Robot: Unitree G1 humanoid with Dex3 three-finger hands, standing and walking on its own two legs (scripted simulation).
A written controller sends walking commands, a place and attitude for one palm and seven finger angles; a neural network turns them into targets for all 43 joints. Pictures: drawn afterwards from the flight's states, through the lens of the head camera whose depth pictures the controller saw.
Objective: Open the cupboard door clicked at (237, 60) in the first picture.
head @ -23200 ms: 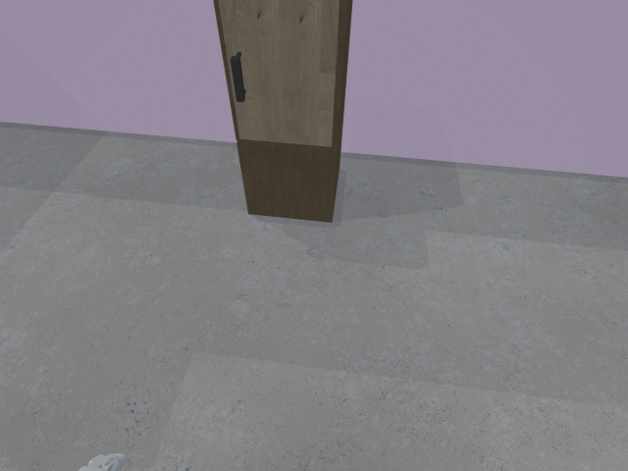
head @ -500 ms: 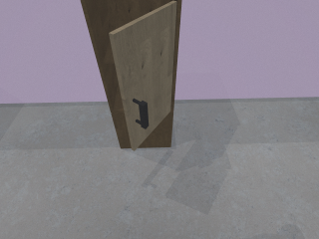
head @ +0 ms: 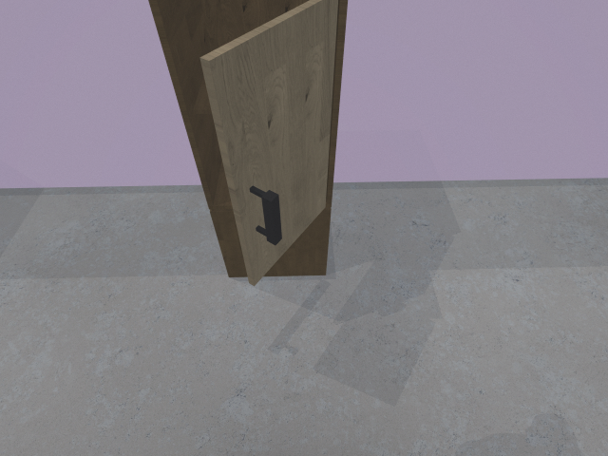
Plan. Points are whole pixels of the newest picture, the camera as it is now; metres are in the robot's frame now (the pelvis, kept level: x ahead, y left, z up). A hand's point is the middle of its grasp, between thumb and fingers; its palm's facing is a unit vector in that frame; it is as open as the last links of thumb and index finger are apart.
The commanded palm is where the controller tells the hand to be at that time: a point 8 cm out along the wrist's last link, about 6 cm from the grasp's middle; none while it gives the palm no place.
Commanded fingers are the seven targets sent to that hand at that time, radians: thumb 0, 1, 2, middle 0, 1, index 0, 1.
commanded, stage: look to check the result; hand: left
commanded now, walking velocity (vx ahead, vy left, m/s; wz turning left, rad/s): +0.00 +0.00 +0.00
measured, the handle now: (264, 215) +0.58 +0.12 -0.10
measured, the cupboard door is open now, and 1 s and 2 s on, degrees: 54 54 54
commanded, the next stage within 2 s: walk to a spot facing it in 0.22 s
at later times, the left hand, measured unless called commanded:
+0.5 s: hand out of the picture +0.04 +0.19 -0.17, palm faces +0.00 -0.97 -0.24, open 7.3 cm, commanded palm none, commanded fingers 0.00 0.90 0.90 -0.20 -0.30 -0.20 -0.30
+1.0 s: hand out of the picture +0.07 +0.15 -0.16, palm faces -0.20 -0.93 -0.29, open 7.3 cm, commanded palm none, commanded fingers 0.00 0.90 0.90 -0.20 -0.30 -0.20 -0.30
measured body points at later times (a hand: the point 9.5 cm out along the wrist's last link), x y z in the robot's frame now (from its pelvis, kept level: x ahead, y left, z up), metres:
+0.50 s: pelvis +0.01 -0.01 +0.00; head +0.03 -0.02 +0.45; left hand +0.04 +0.24 -0.16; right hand +0.02 -0.24 -0.17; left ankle +0.01 +0.12 -0.75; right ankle -0.02 -0.09 -0.75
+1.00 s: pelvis -0.01 -0.04 +0.00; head +0.04 -0.08 +0.44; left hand +0.08 +0.20 -0.14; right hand +0.03 -0.31 -0.16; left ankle +0.02 +0.14 -0.66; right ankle -0.02 -0.09 -0.75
